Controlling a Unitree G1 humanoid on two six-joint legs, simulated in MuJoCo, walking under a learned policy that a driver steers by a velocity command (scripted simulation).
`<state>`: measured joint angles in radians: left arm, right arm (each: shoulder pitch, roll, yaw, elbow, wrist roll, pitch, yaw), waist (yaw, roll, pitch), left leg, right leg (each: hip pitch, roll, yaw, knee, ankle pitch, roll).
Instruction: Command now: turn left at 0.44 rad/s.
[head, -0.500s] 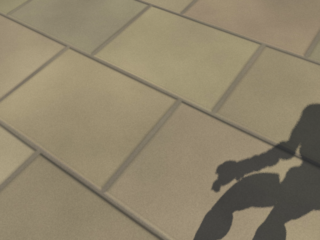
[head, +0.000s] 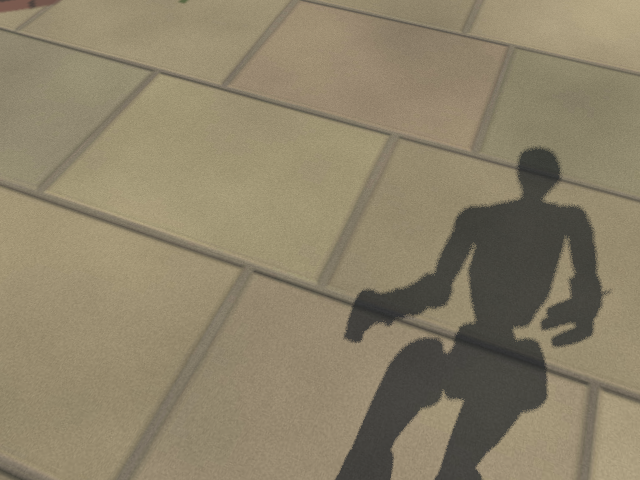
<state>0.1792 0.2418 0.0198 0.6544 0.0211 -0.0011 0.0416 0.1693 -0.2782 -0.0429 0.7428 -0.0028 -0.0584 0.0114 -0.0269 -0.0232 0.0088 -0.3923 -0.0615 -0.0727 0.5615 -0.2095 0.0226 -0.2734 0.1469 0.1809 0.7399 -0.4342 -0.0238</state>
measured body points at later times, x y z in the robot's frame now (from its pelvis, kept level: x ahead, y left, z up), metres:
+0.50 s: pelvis +0.03 -0.04 +0.02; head +0.06 -0.04 +0.46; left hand +0.05 +0.28 -0.07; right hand +0.29 -0.25 -0.08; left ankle -0.04 +0.10 -0.63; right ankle +0.06 -0.13 -0.73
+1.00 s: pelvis +0.13 +0.06 +0.00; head +0.14 +0.08 +0.45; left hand +0.19 +0.36 -0.11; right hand +0.23 -0.20 -0.11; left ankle -0.04 +0.11 -0.73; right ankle +0.31 -0.06 -0.63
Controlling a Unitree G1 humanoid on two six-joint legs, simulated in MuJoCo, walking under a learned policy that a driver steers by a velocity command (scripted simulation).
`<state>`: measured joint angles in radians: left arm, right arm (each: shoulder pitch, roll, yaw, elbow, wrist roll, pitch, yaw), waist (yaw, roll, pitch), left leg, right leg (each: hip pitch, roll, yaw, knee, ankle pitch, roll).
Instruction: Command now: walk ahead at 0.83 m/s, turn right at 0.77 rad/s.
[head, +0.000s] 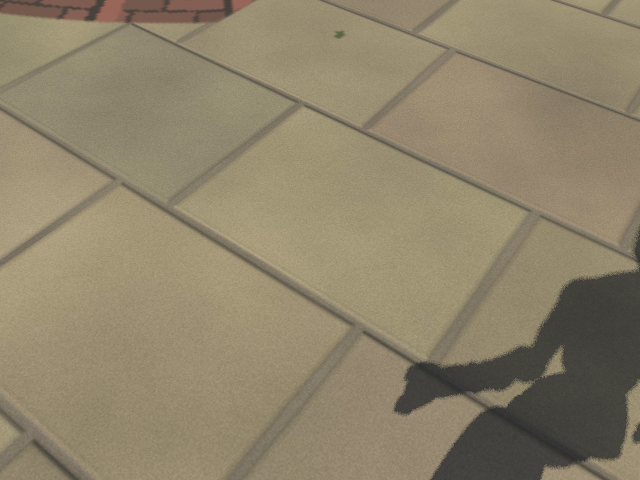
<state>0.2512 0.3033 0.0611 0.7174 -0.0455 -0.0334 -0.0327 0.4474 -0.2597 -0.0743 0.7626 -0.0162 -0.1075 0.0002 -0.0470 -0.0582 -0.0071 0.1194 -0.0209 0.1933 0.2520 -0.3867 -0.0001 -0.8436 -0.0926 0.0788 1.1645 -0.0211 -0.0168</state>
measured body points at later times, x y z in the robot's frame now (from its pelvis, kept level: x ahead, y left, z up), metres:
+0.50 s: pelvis +0.38 -0.08 +0.01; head +0.39 -0.10 +0.46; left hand +0.51 +0.15 -0.10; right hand +0.50 -0.38 -0.06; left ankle +0.66 +0.03 -0.64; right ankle +0.28 -0.10 -0.73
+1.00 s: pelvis +0.85 -0.16 +0.01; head +0.88 -0.15 +0.46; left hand +1.12 +0.04 -0.03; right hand +0.83 -0.43 -0.11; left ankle +0.76 -0.10 -0.73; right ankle +1.07 -0.37 -0.66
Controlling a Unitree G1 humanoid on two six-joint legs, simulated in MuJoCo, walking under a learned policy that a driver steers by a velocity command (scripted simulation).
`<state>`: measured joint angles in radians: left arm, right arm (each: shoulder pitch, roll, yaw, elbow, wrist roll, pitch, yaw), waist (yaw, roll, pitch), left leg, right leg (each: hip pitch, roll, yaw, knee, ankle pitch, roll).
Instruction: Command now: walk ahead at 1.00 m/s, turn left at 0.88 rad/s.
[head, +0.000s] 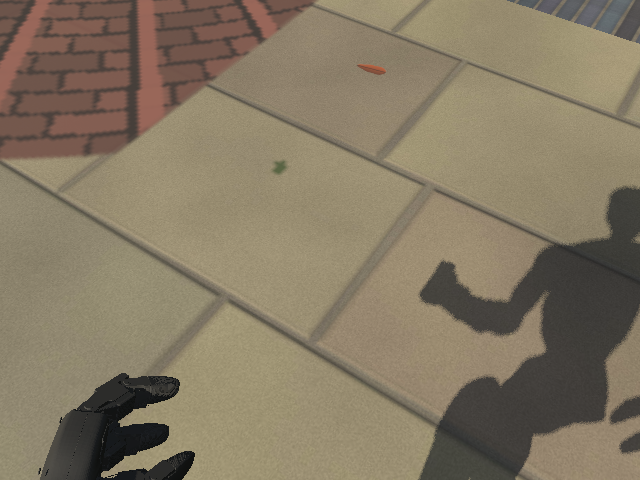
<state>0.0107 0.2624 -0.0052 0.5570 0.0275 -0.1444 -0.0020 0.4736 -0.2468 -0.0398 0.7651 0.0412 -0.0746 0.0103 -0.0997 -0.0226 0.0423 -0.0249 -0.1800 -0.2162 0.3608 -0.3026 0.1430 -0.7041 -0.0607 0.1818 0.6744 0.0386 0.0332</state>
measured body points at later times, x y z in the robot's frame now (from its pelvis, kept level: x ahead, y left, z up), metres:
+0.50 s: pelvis +0.41 +0.02 -0.01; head +0.44 +0.04 +0.43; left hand +0.25 +0.27 -0.14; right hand +0.75 -0.08 -0.04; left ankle +0.56 +0.18 -0.72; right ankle +0.32 -0.17 -0.74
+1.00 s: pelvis +0.53 +0.02 -0.02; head +0.55 -0.01 +0.43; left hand +0.71 +0.31 -0.08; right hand +0.68 -0.28 -0.12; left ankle +0.55 +0.18 -0.70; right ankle +0.57 -0.07 -0.74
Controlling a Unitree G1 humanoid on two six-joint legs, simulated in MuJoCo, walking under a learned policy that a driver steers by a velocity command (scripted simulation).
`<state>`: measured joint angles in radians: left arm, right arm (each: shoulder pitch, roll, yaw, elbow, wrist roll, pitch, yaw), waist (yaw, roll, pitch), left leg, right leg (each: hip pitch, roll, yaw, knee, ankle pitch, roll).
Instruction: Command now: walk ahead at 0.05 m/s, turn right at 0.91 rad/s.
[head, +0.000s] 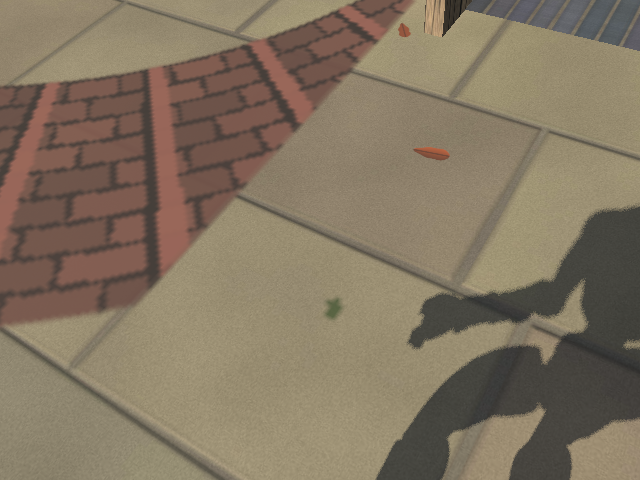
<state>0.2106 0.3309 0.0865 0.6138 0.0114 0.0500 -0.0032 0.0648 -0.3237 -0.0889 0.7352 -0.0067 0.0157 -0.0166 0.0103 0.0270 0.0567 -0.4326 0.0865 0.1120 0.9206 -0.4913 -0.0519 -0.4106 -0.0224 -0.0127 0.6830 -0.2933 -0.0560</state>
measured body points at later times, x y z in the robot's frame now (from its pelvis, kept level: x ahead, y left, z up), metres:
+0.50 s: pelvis +0.04 +0.04 +0.01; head +0.08 +0.03 +0.46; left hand +0.34 +0.22 -0.06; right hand +0.04 -0.30 -0.07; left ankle +0.11 +0.13 -0.72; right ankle +0.01 -0.08 -0.67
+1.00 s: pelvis +0.01 -0.01 +0.02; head +0.02 -0.07 +0.46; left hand +0.34 +0.02 -0.05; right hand -0.14 -0.30 -0.12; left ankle +0.12 +0.11 -0.64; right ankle -0.05 -0.08 -0.72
